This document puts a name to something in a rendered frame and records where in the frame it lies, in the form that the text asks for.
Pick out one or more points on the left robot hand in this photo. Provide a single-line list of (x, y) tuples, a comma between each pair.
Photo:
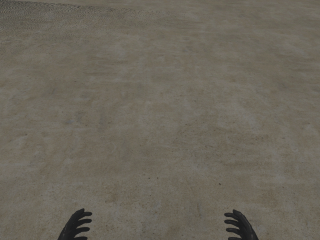
[(70, 230)]

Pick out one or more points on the right robot hand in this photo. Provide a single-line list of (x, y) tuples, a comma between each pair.
[(245, 230)]

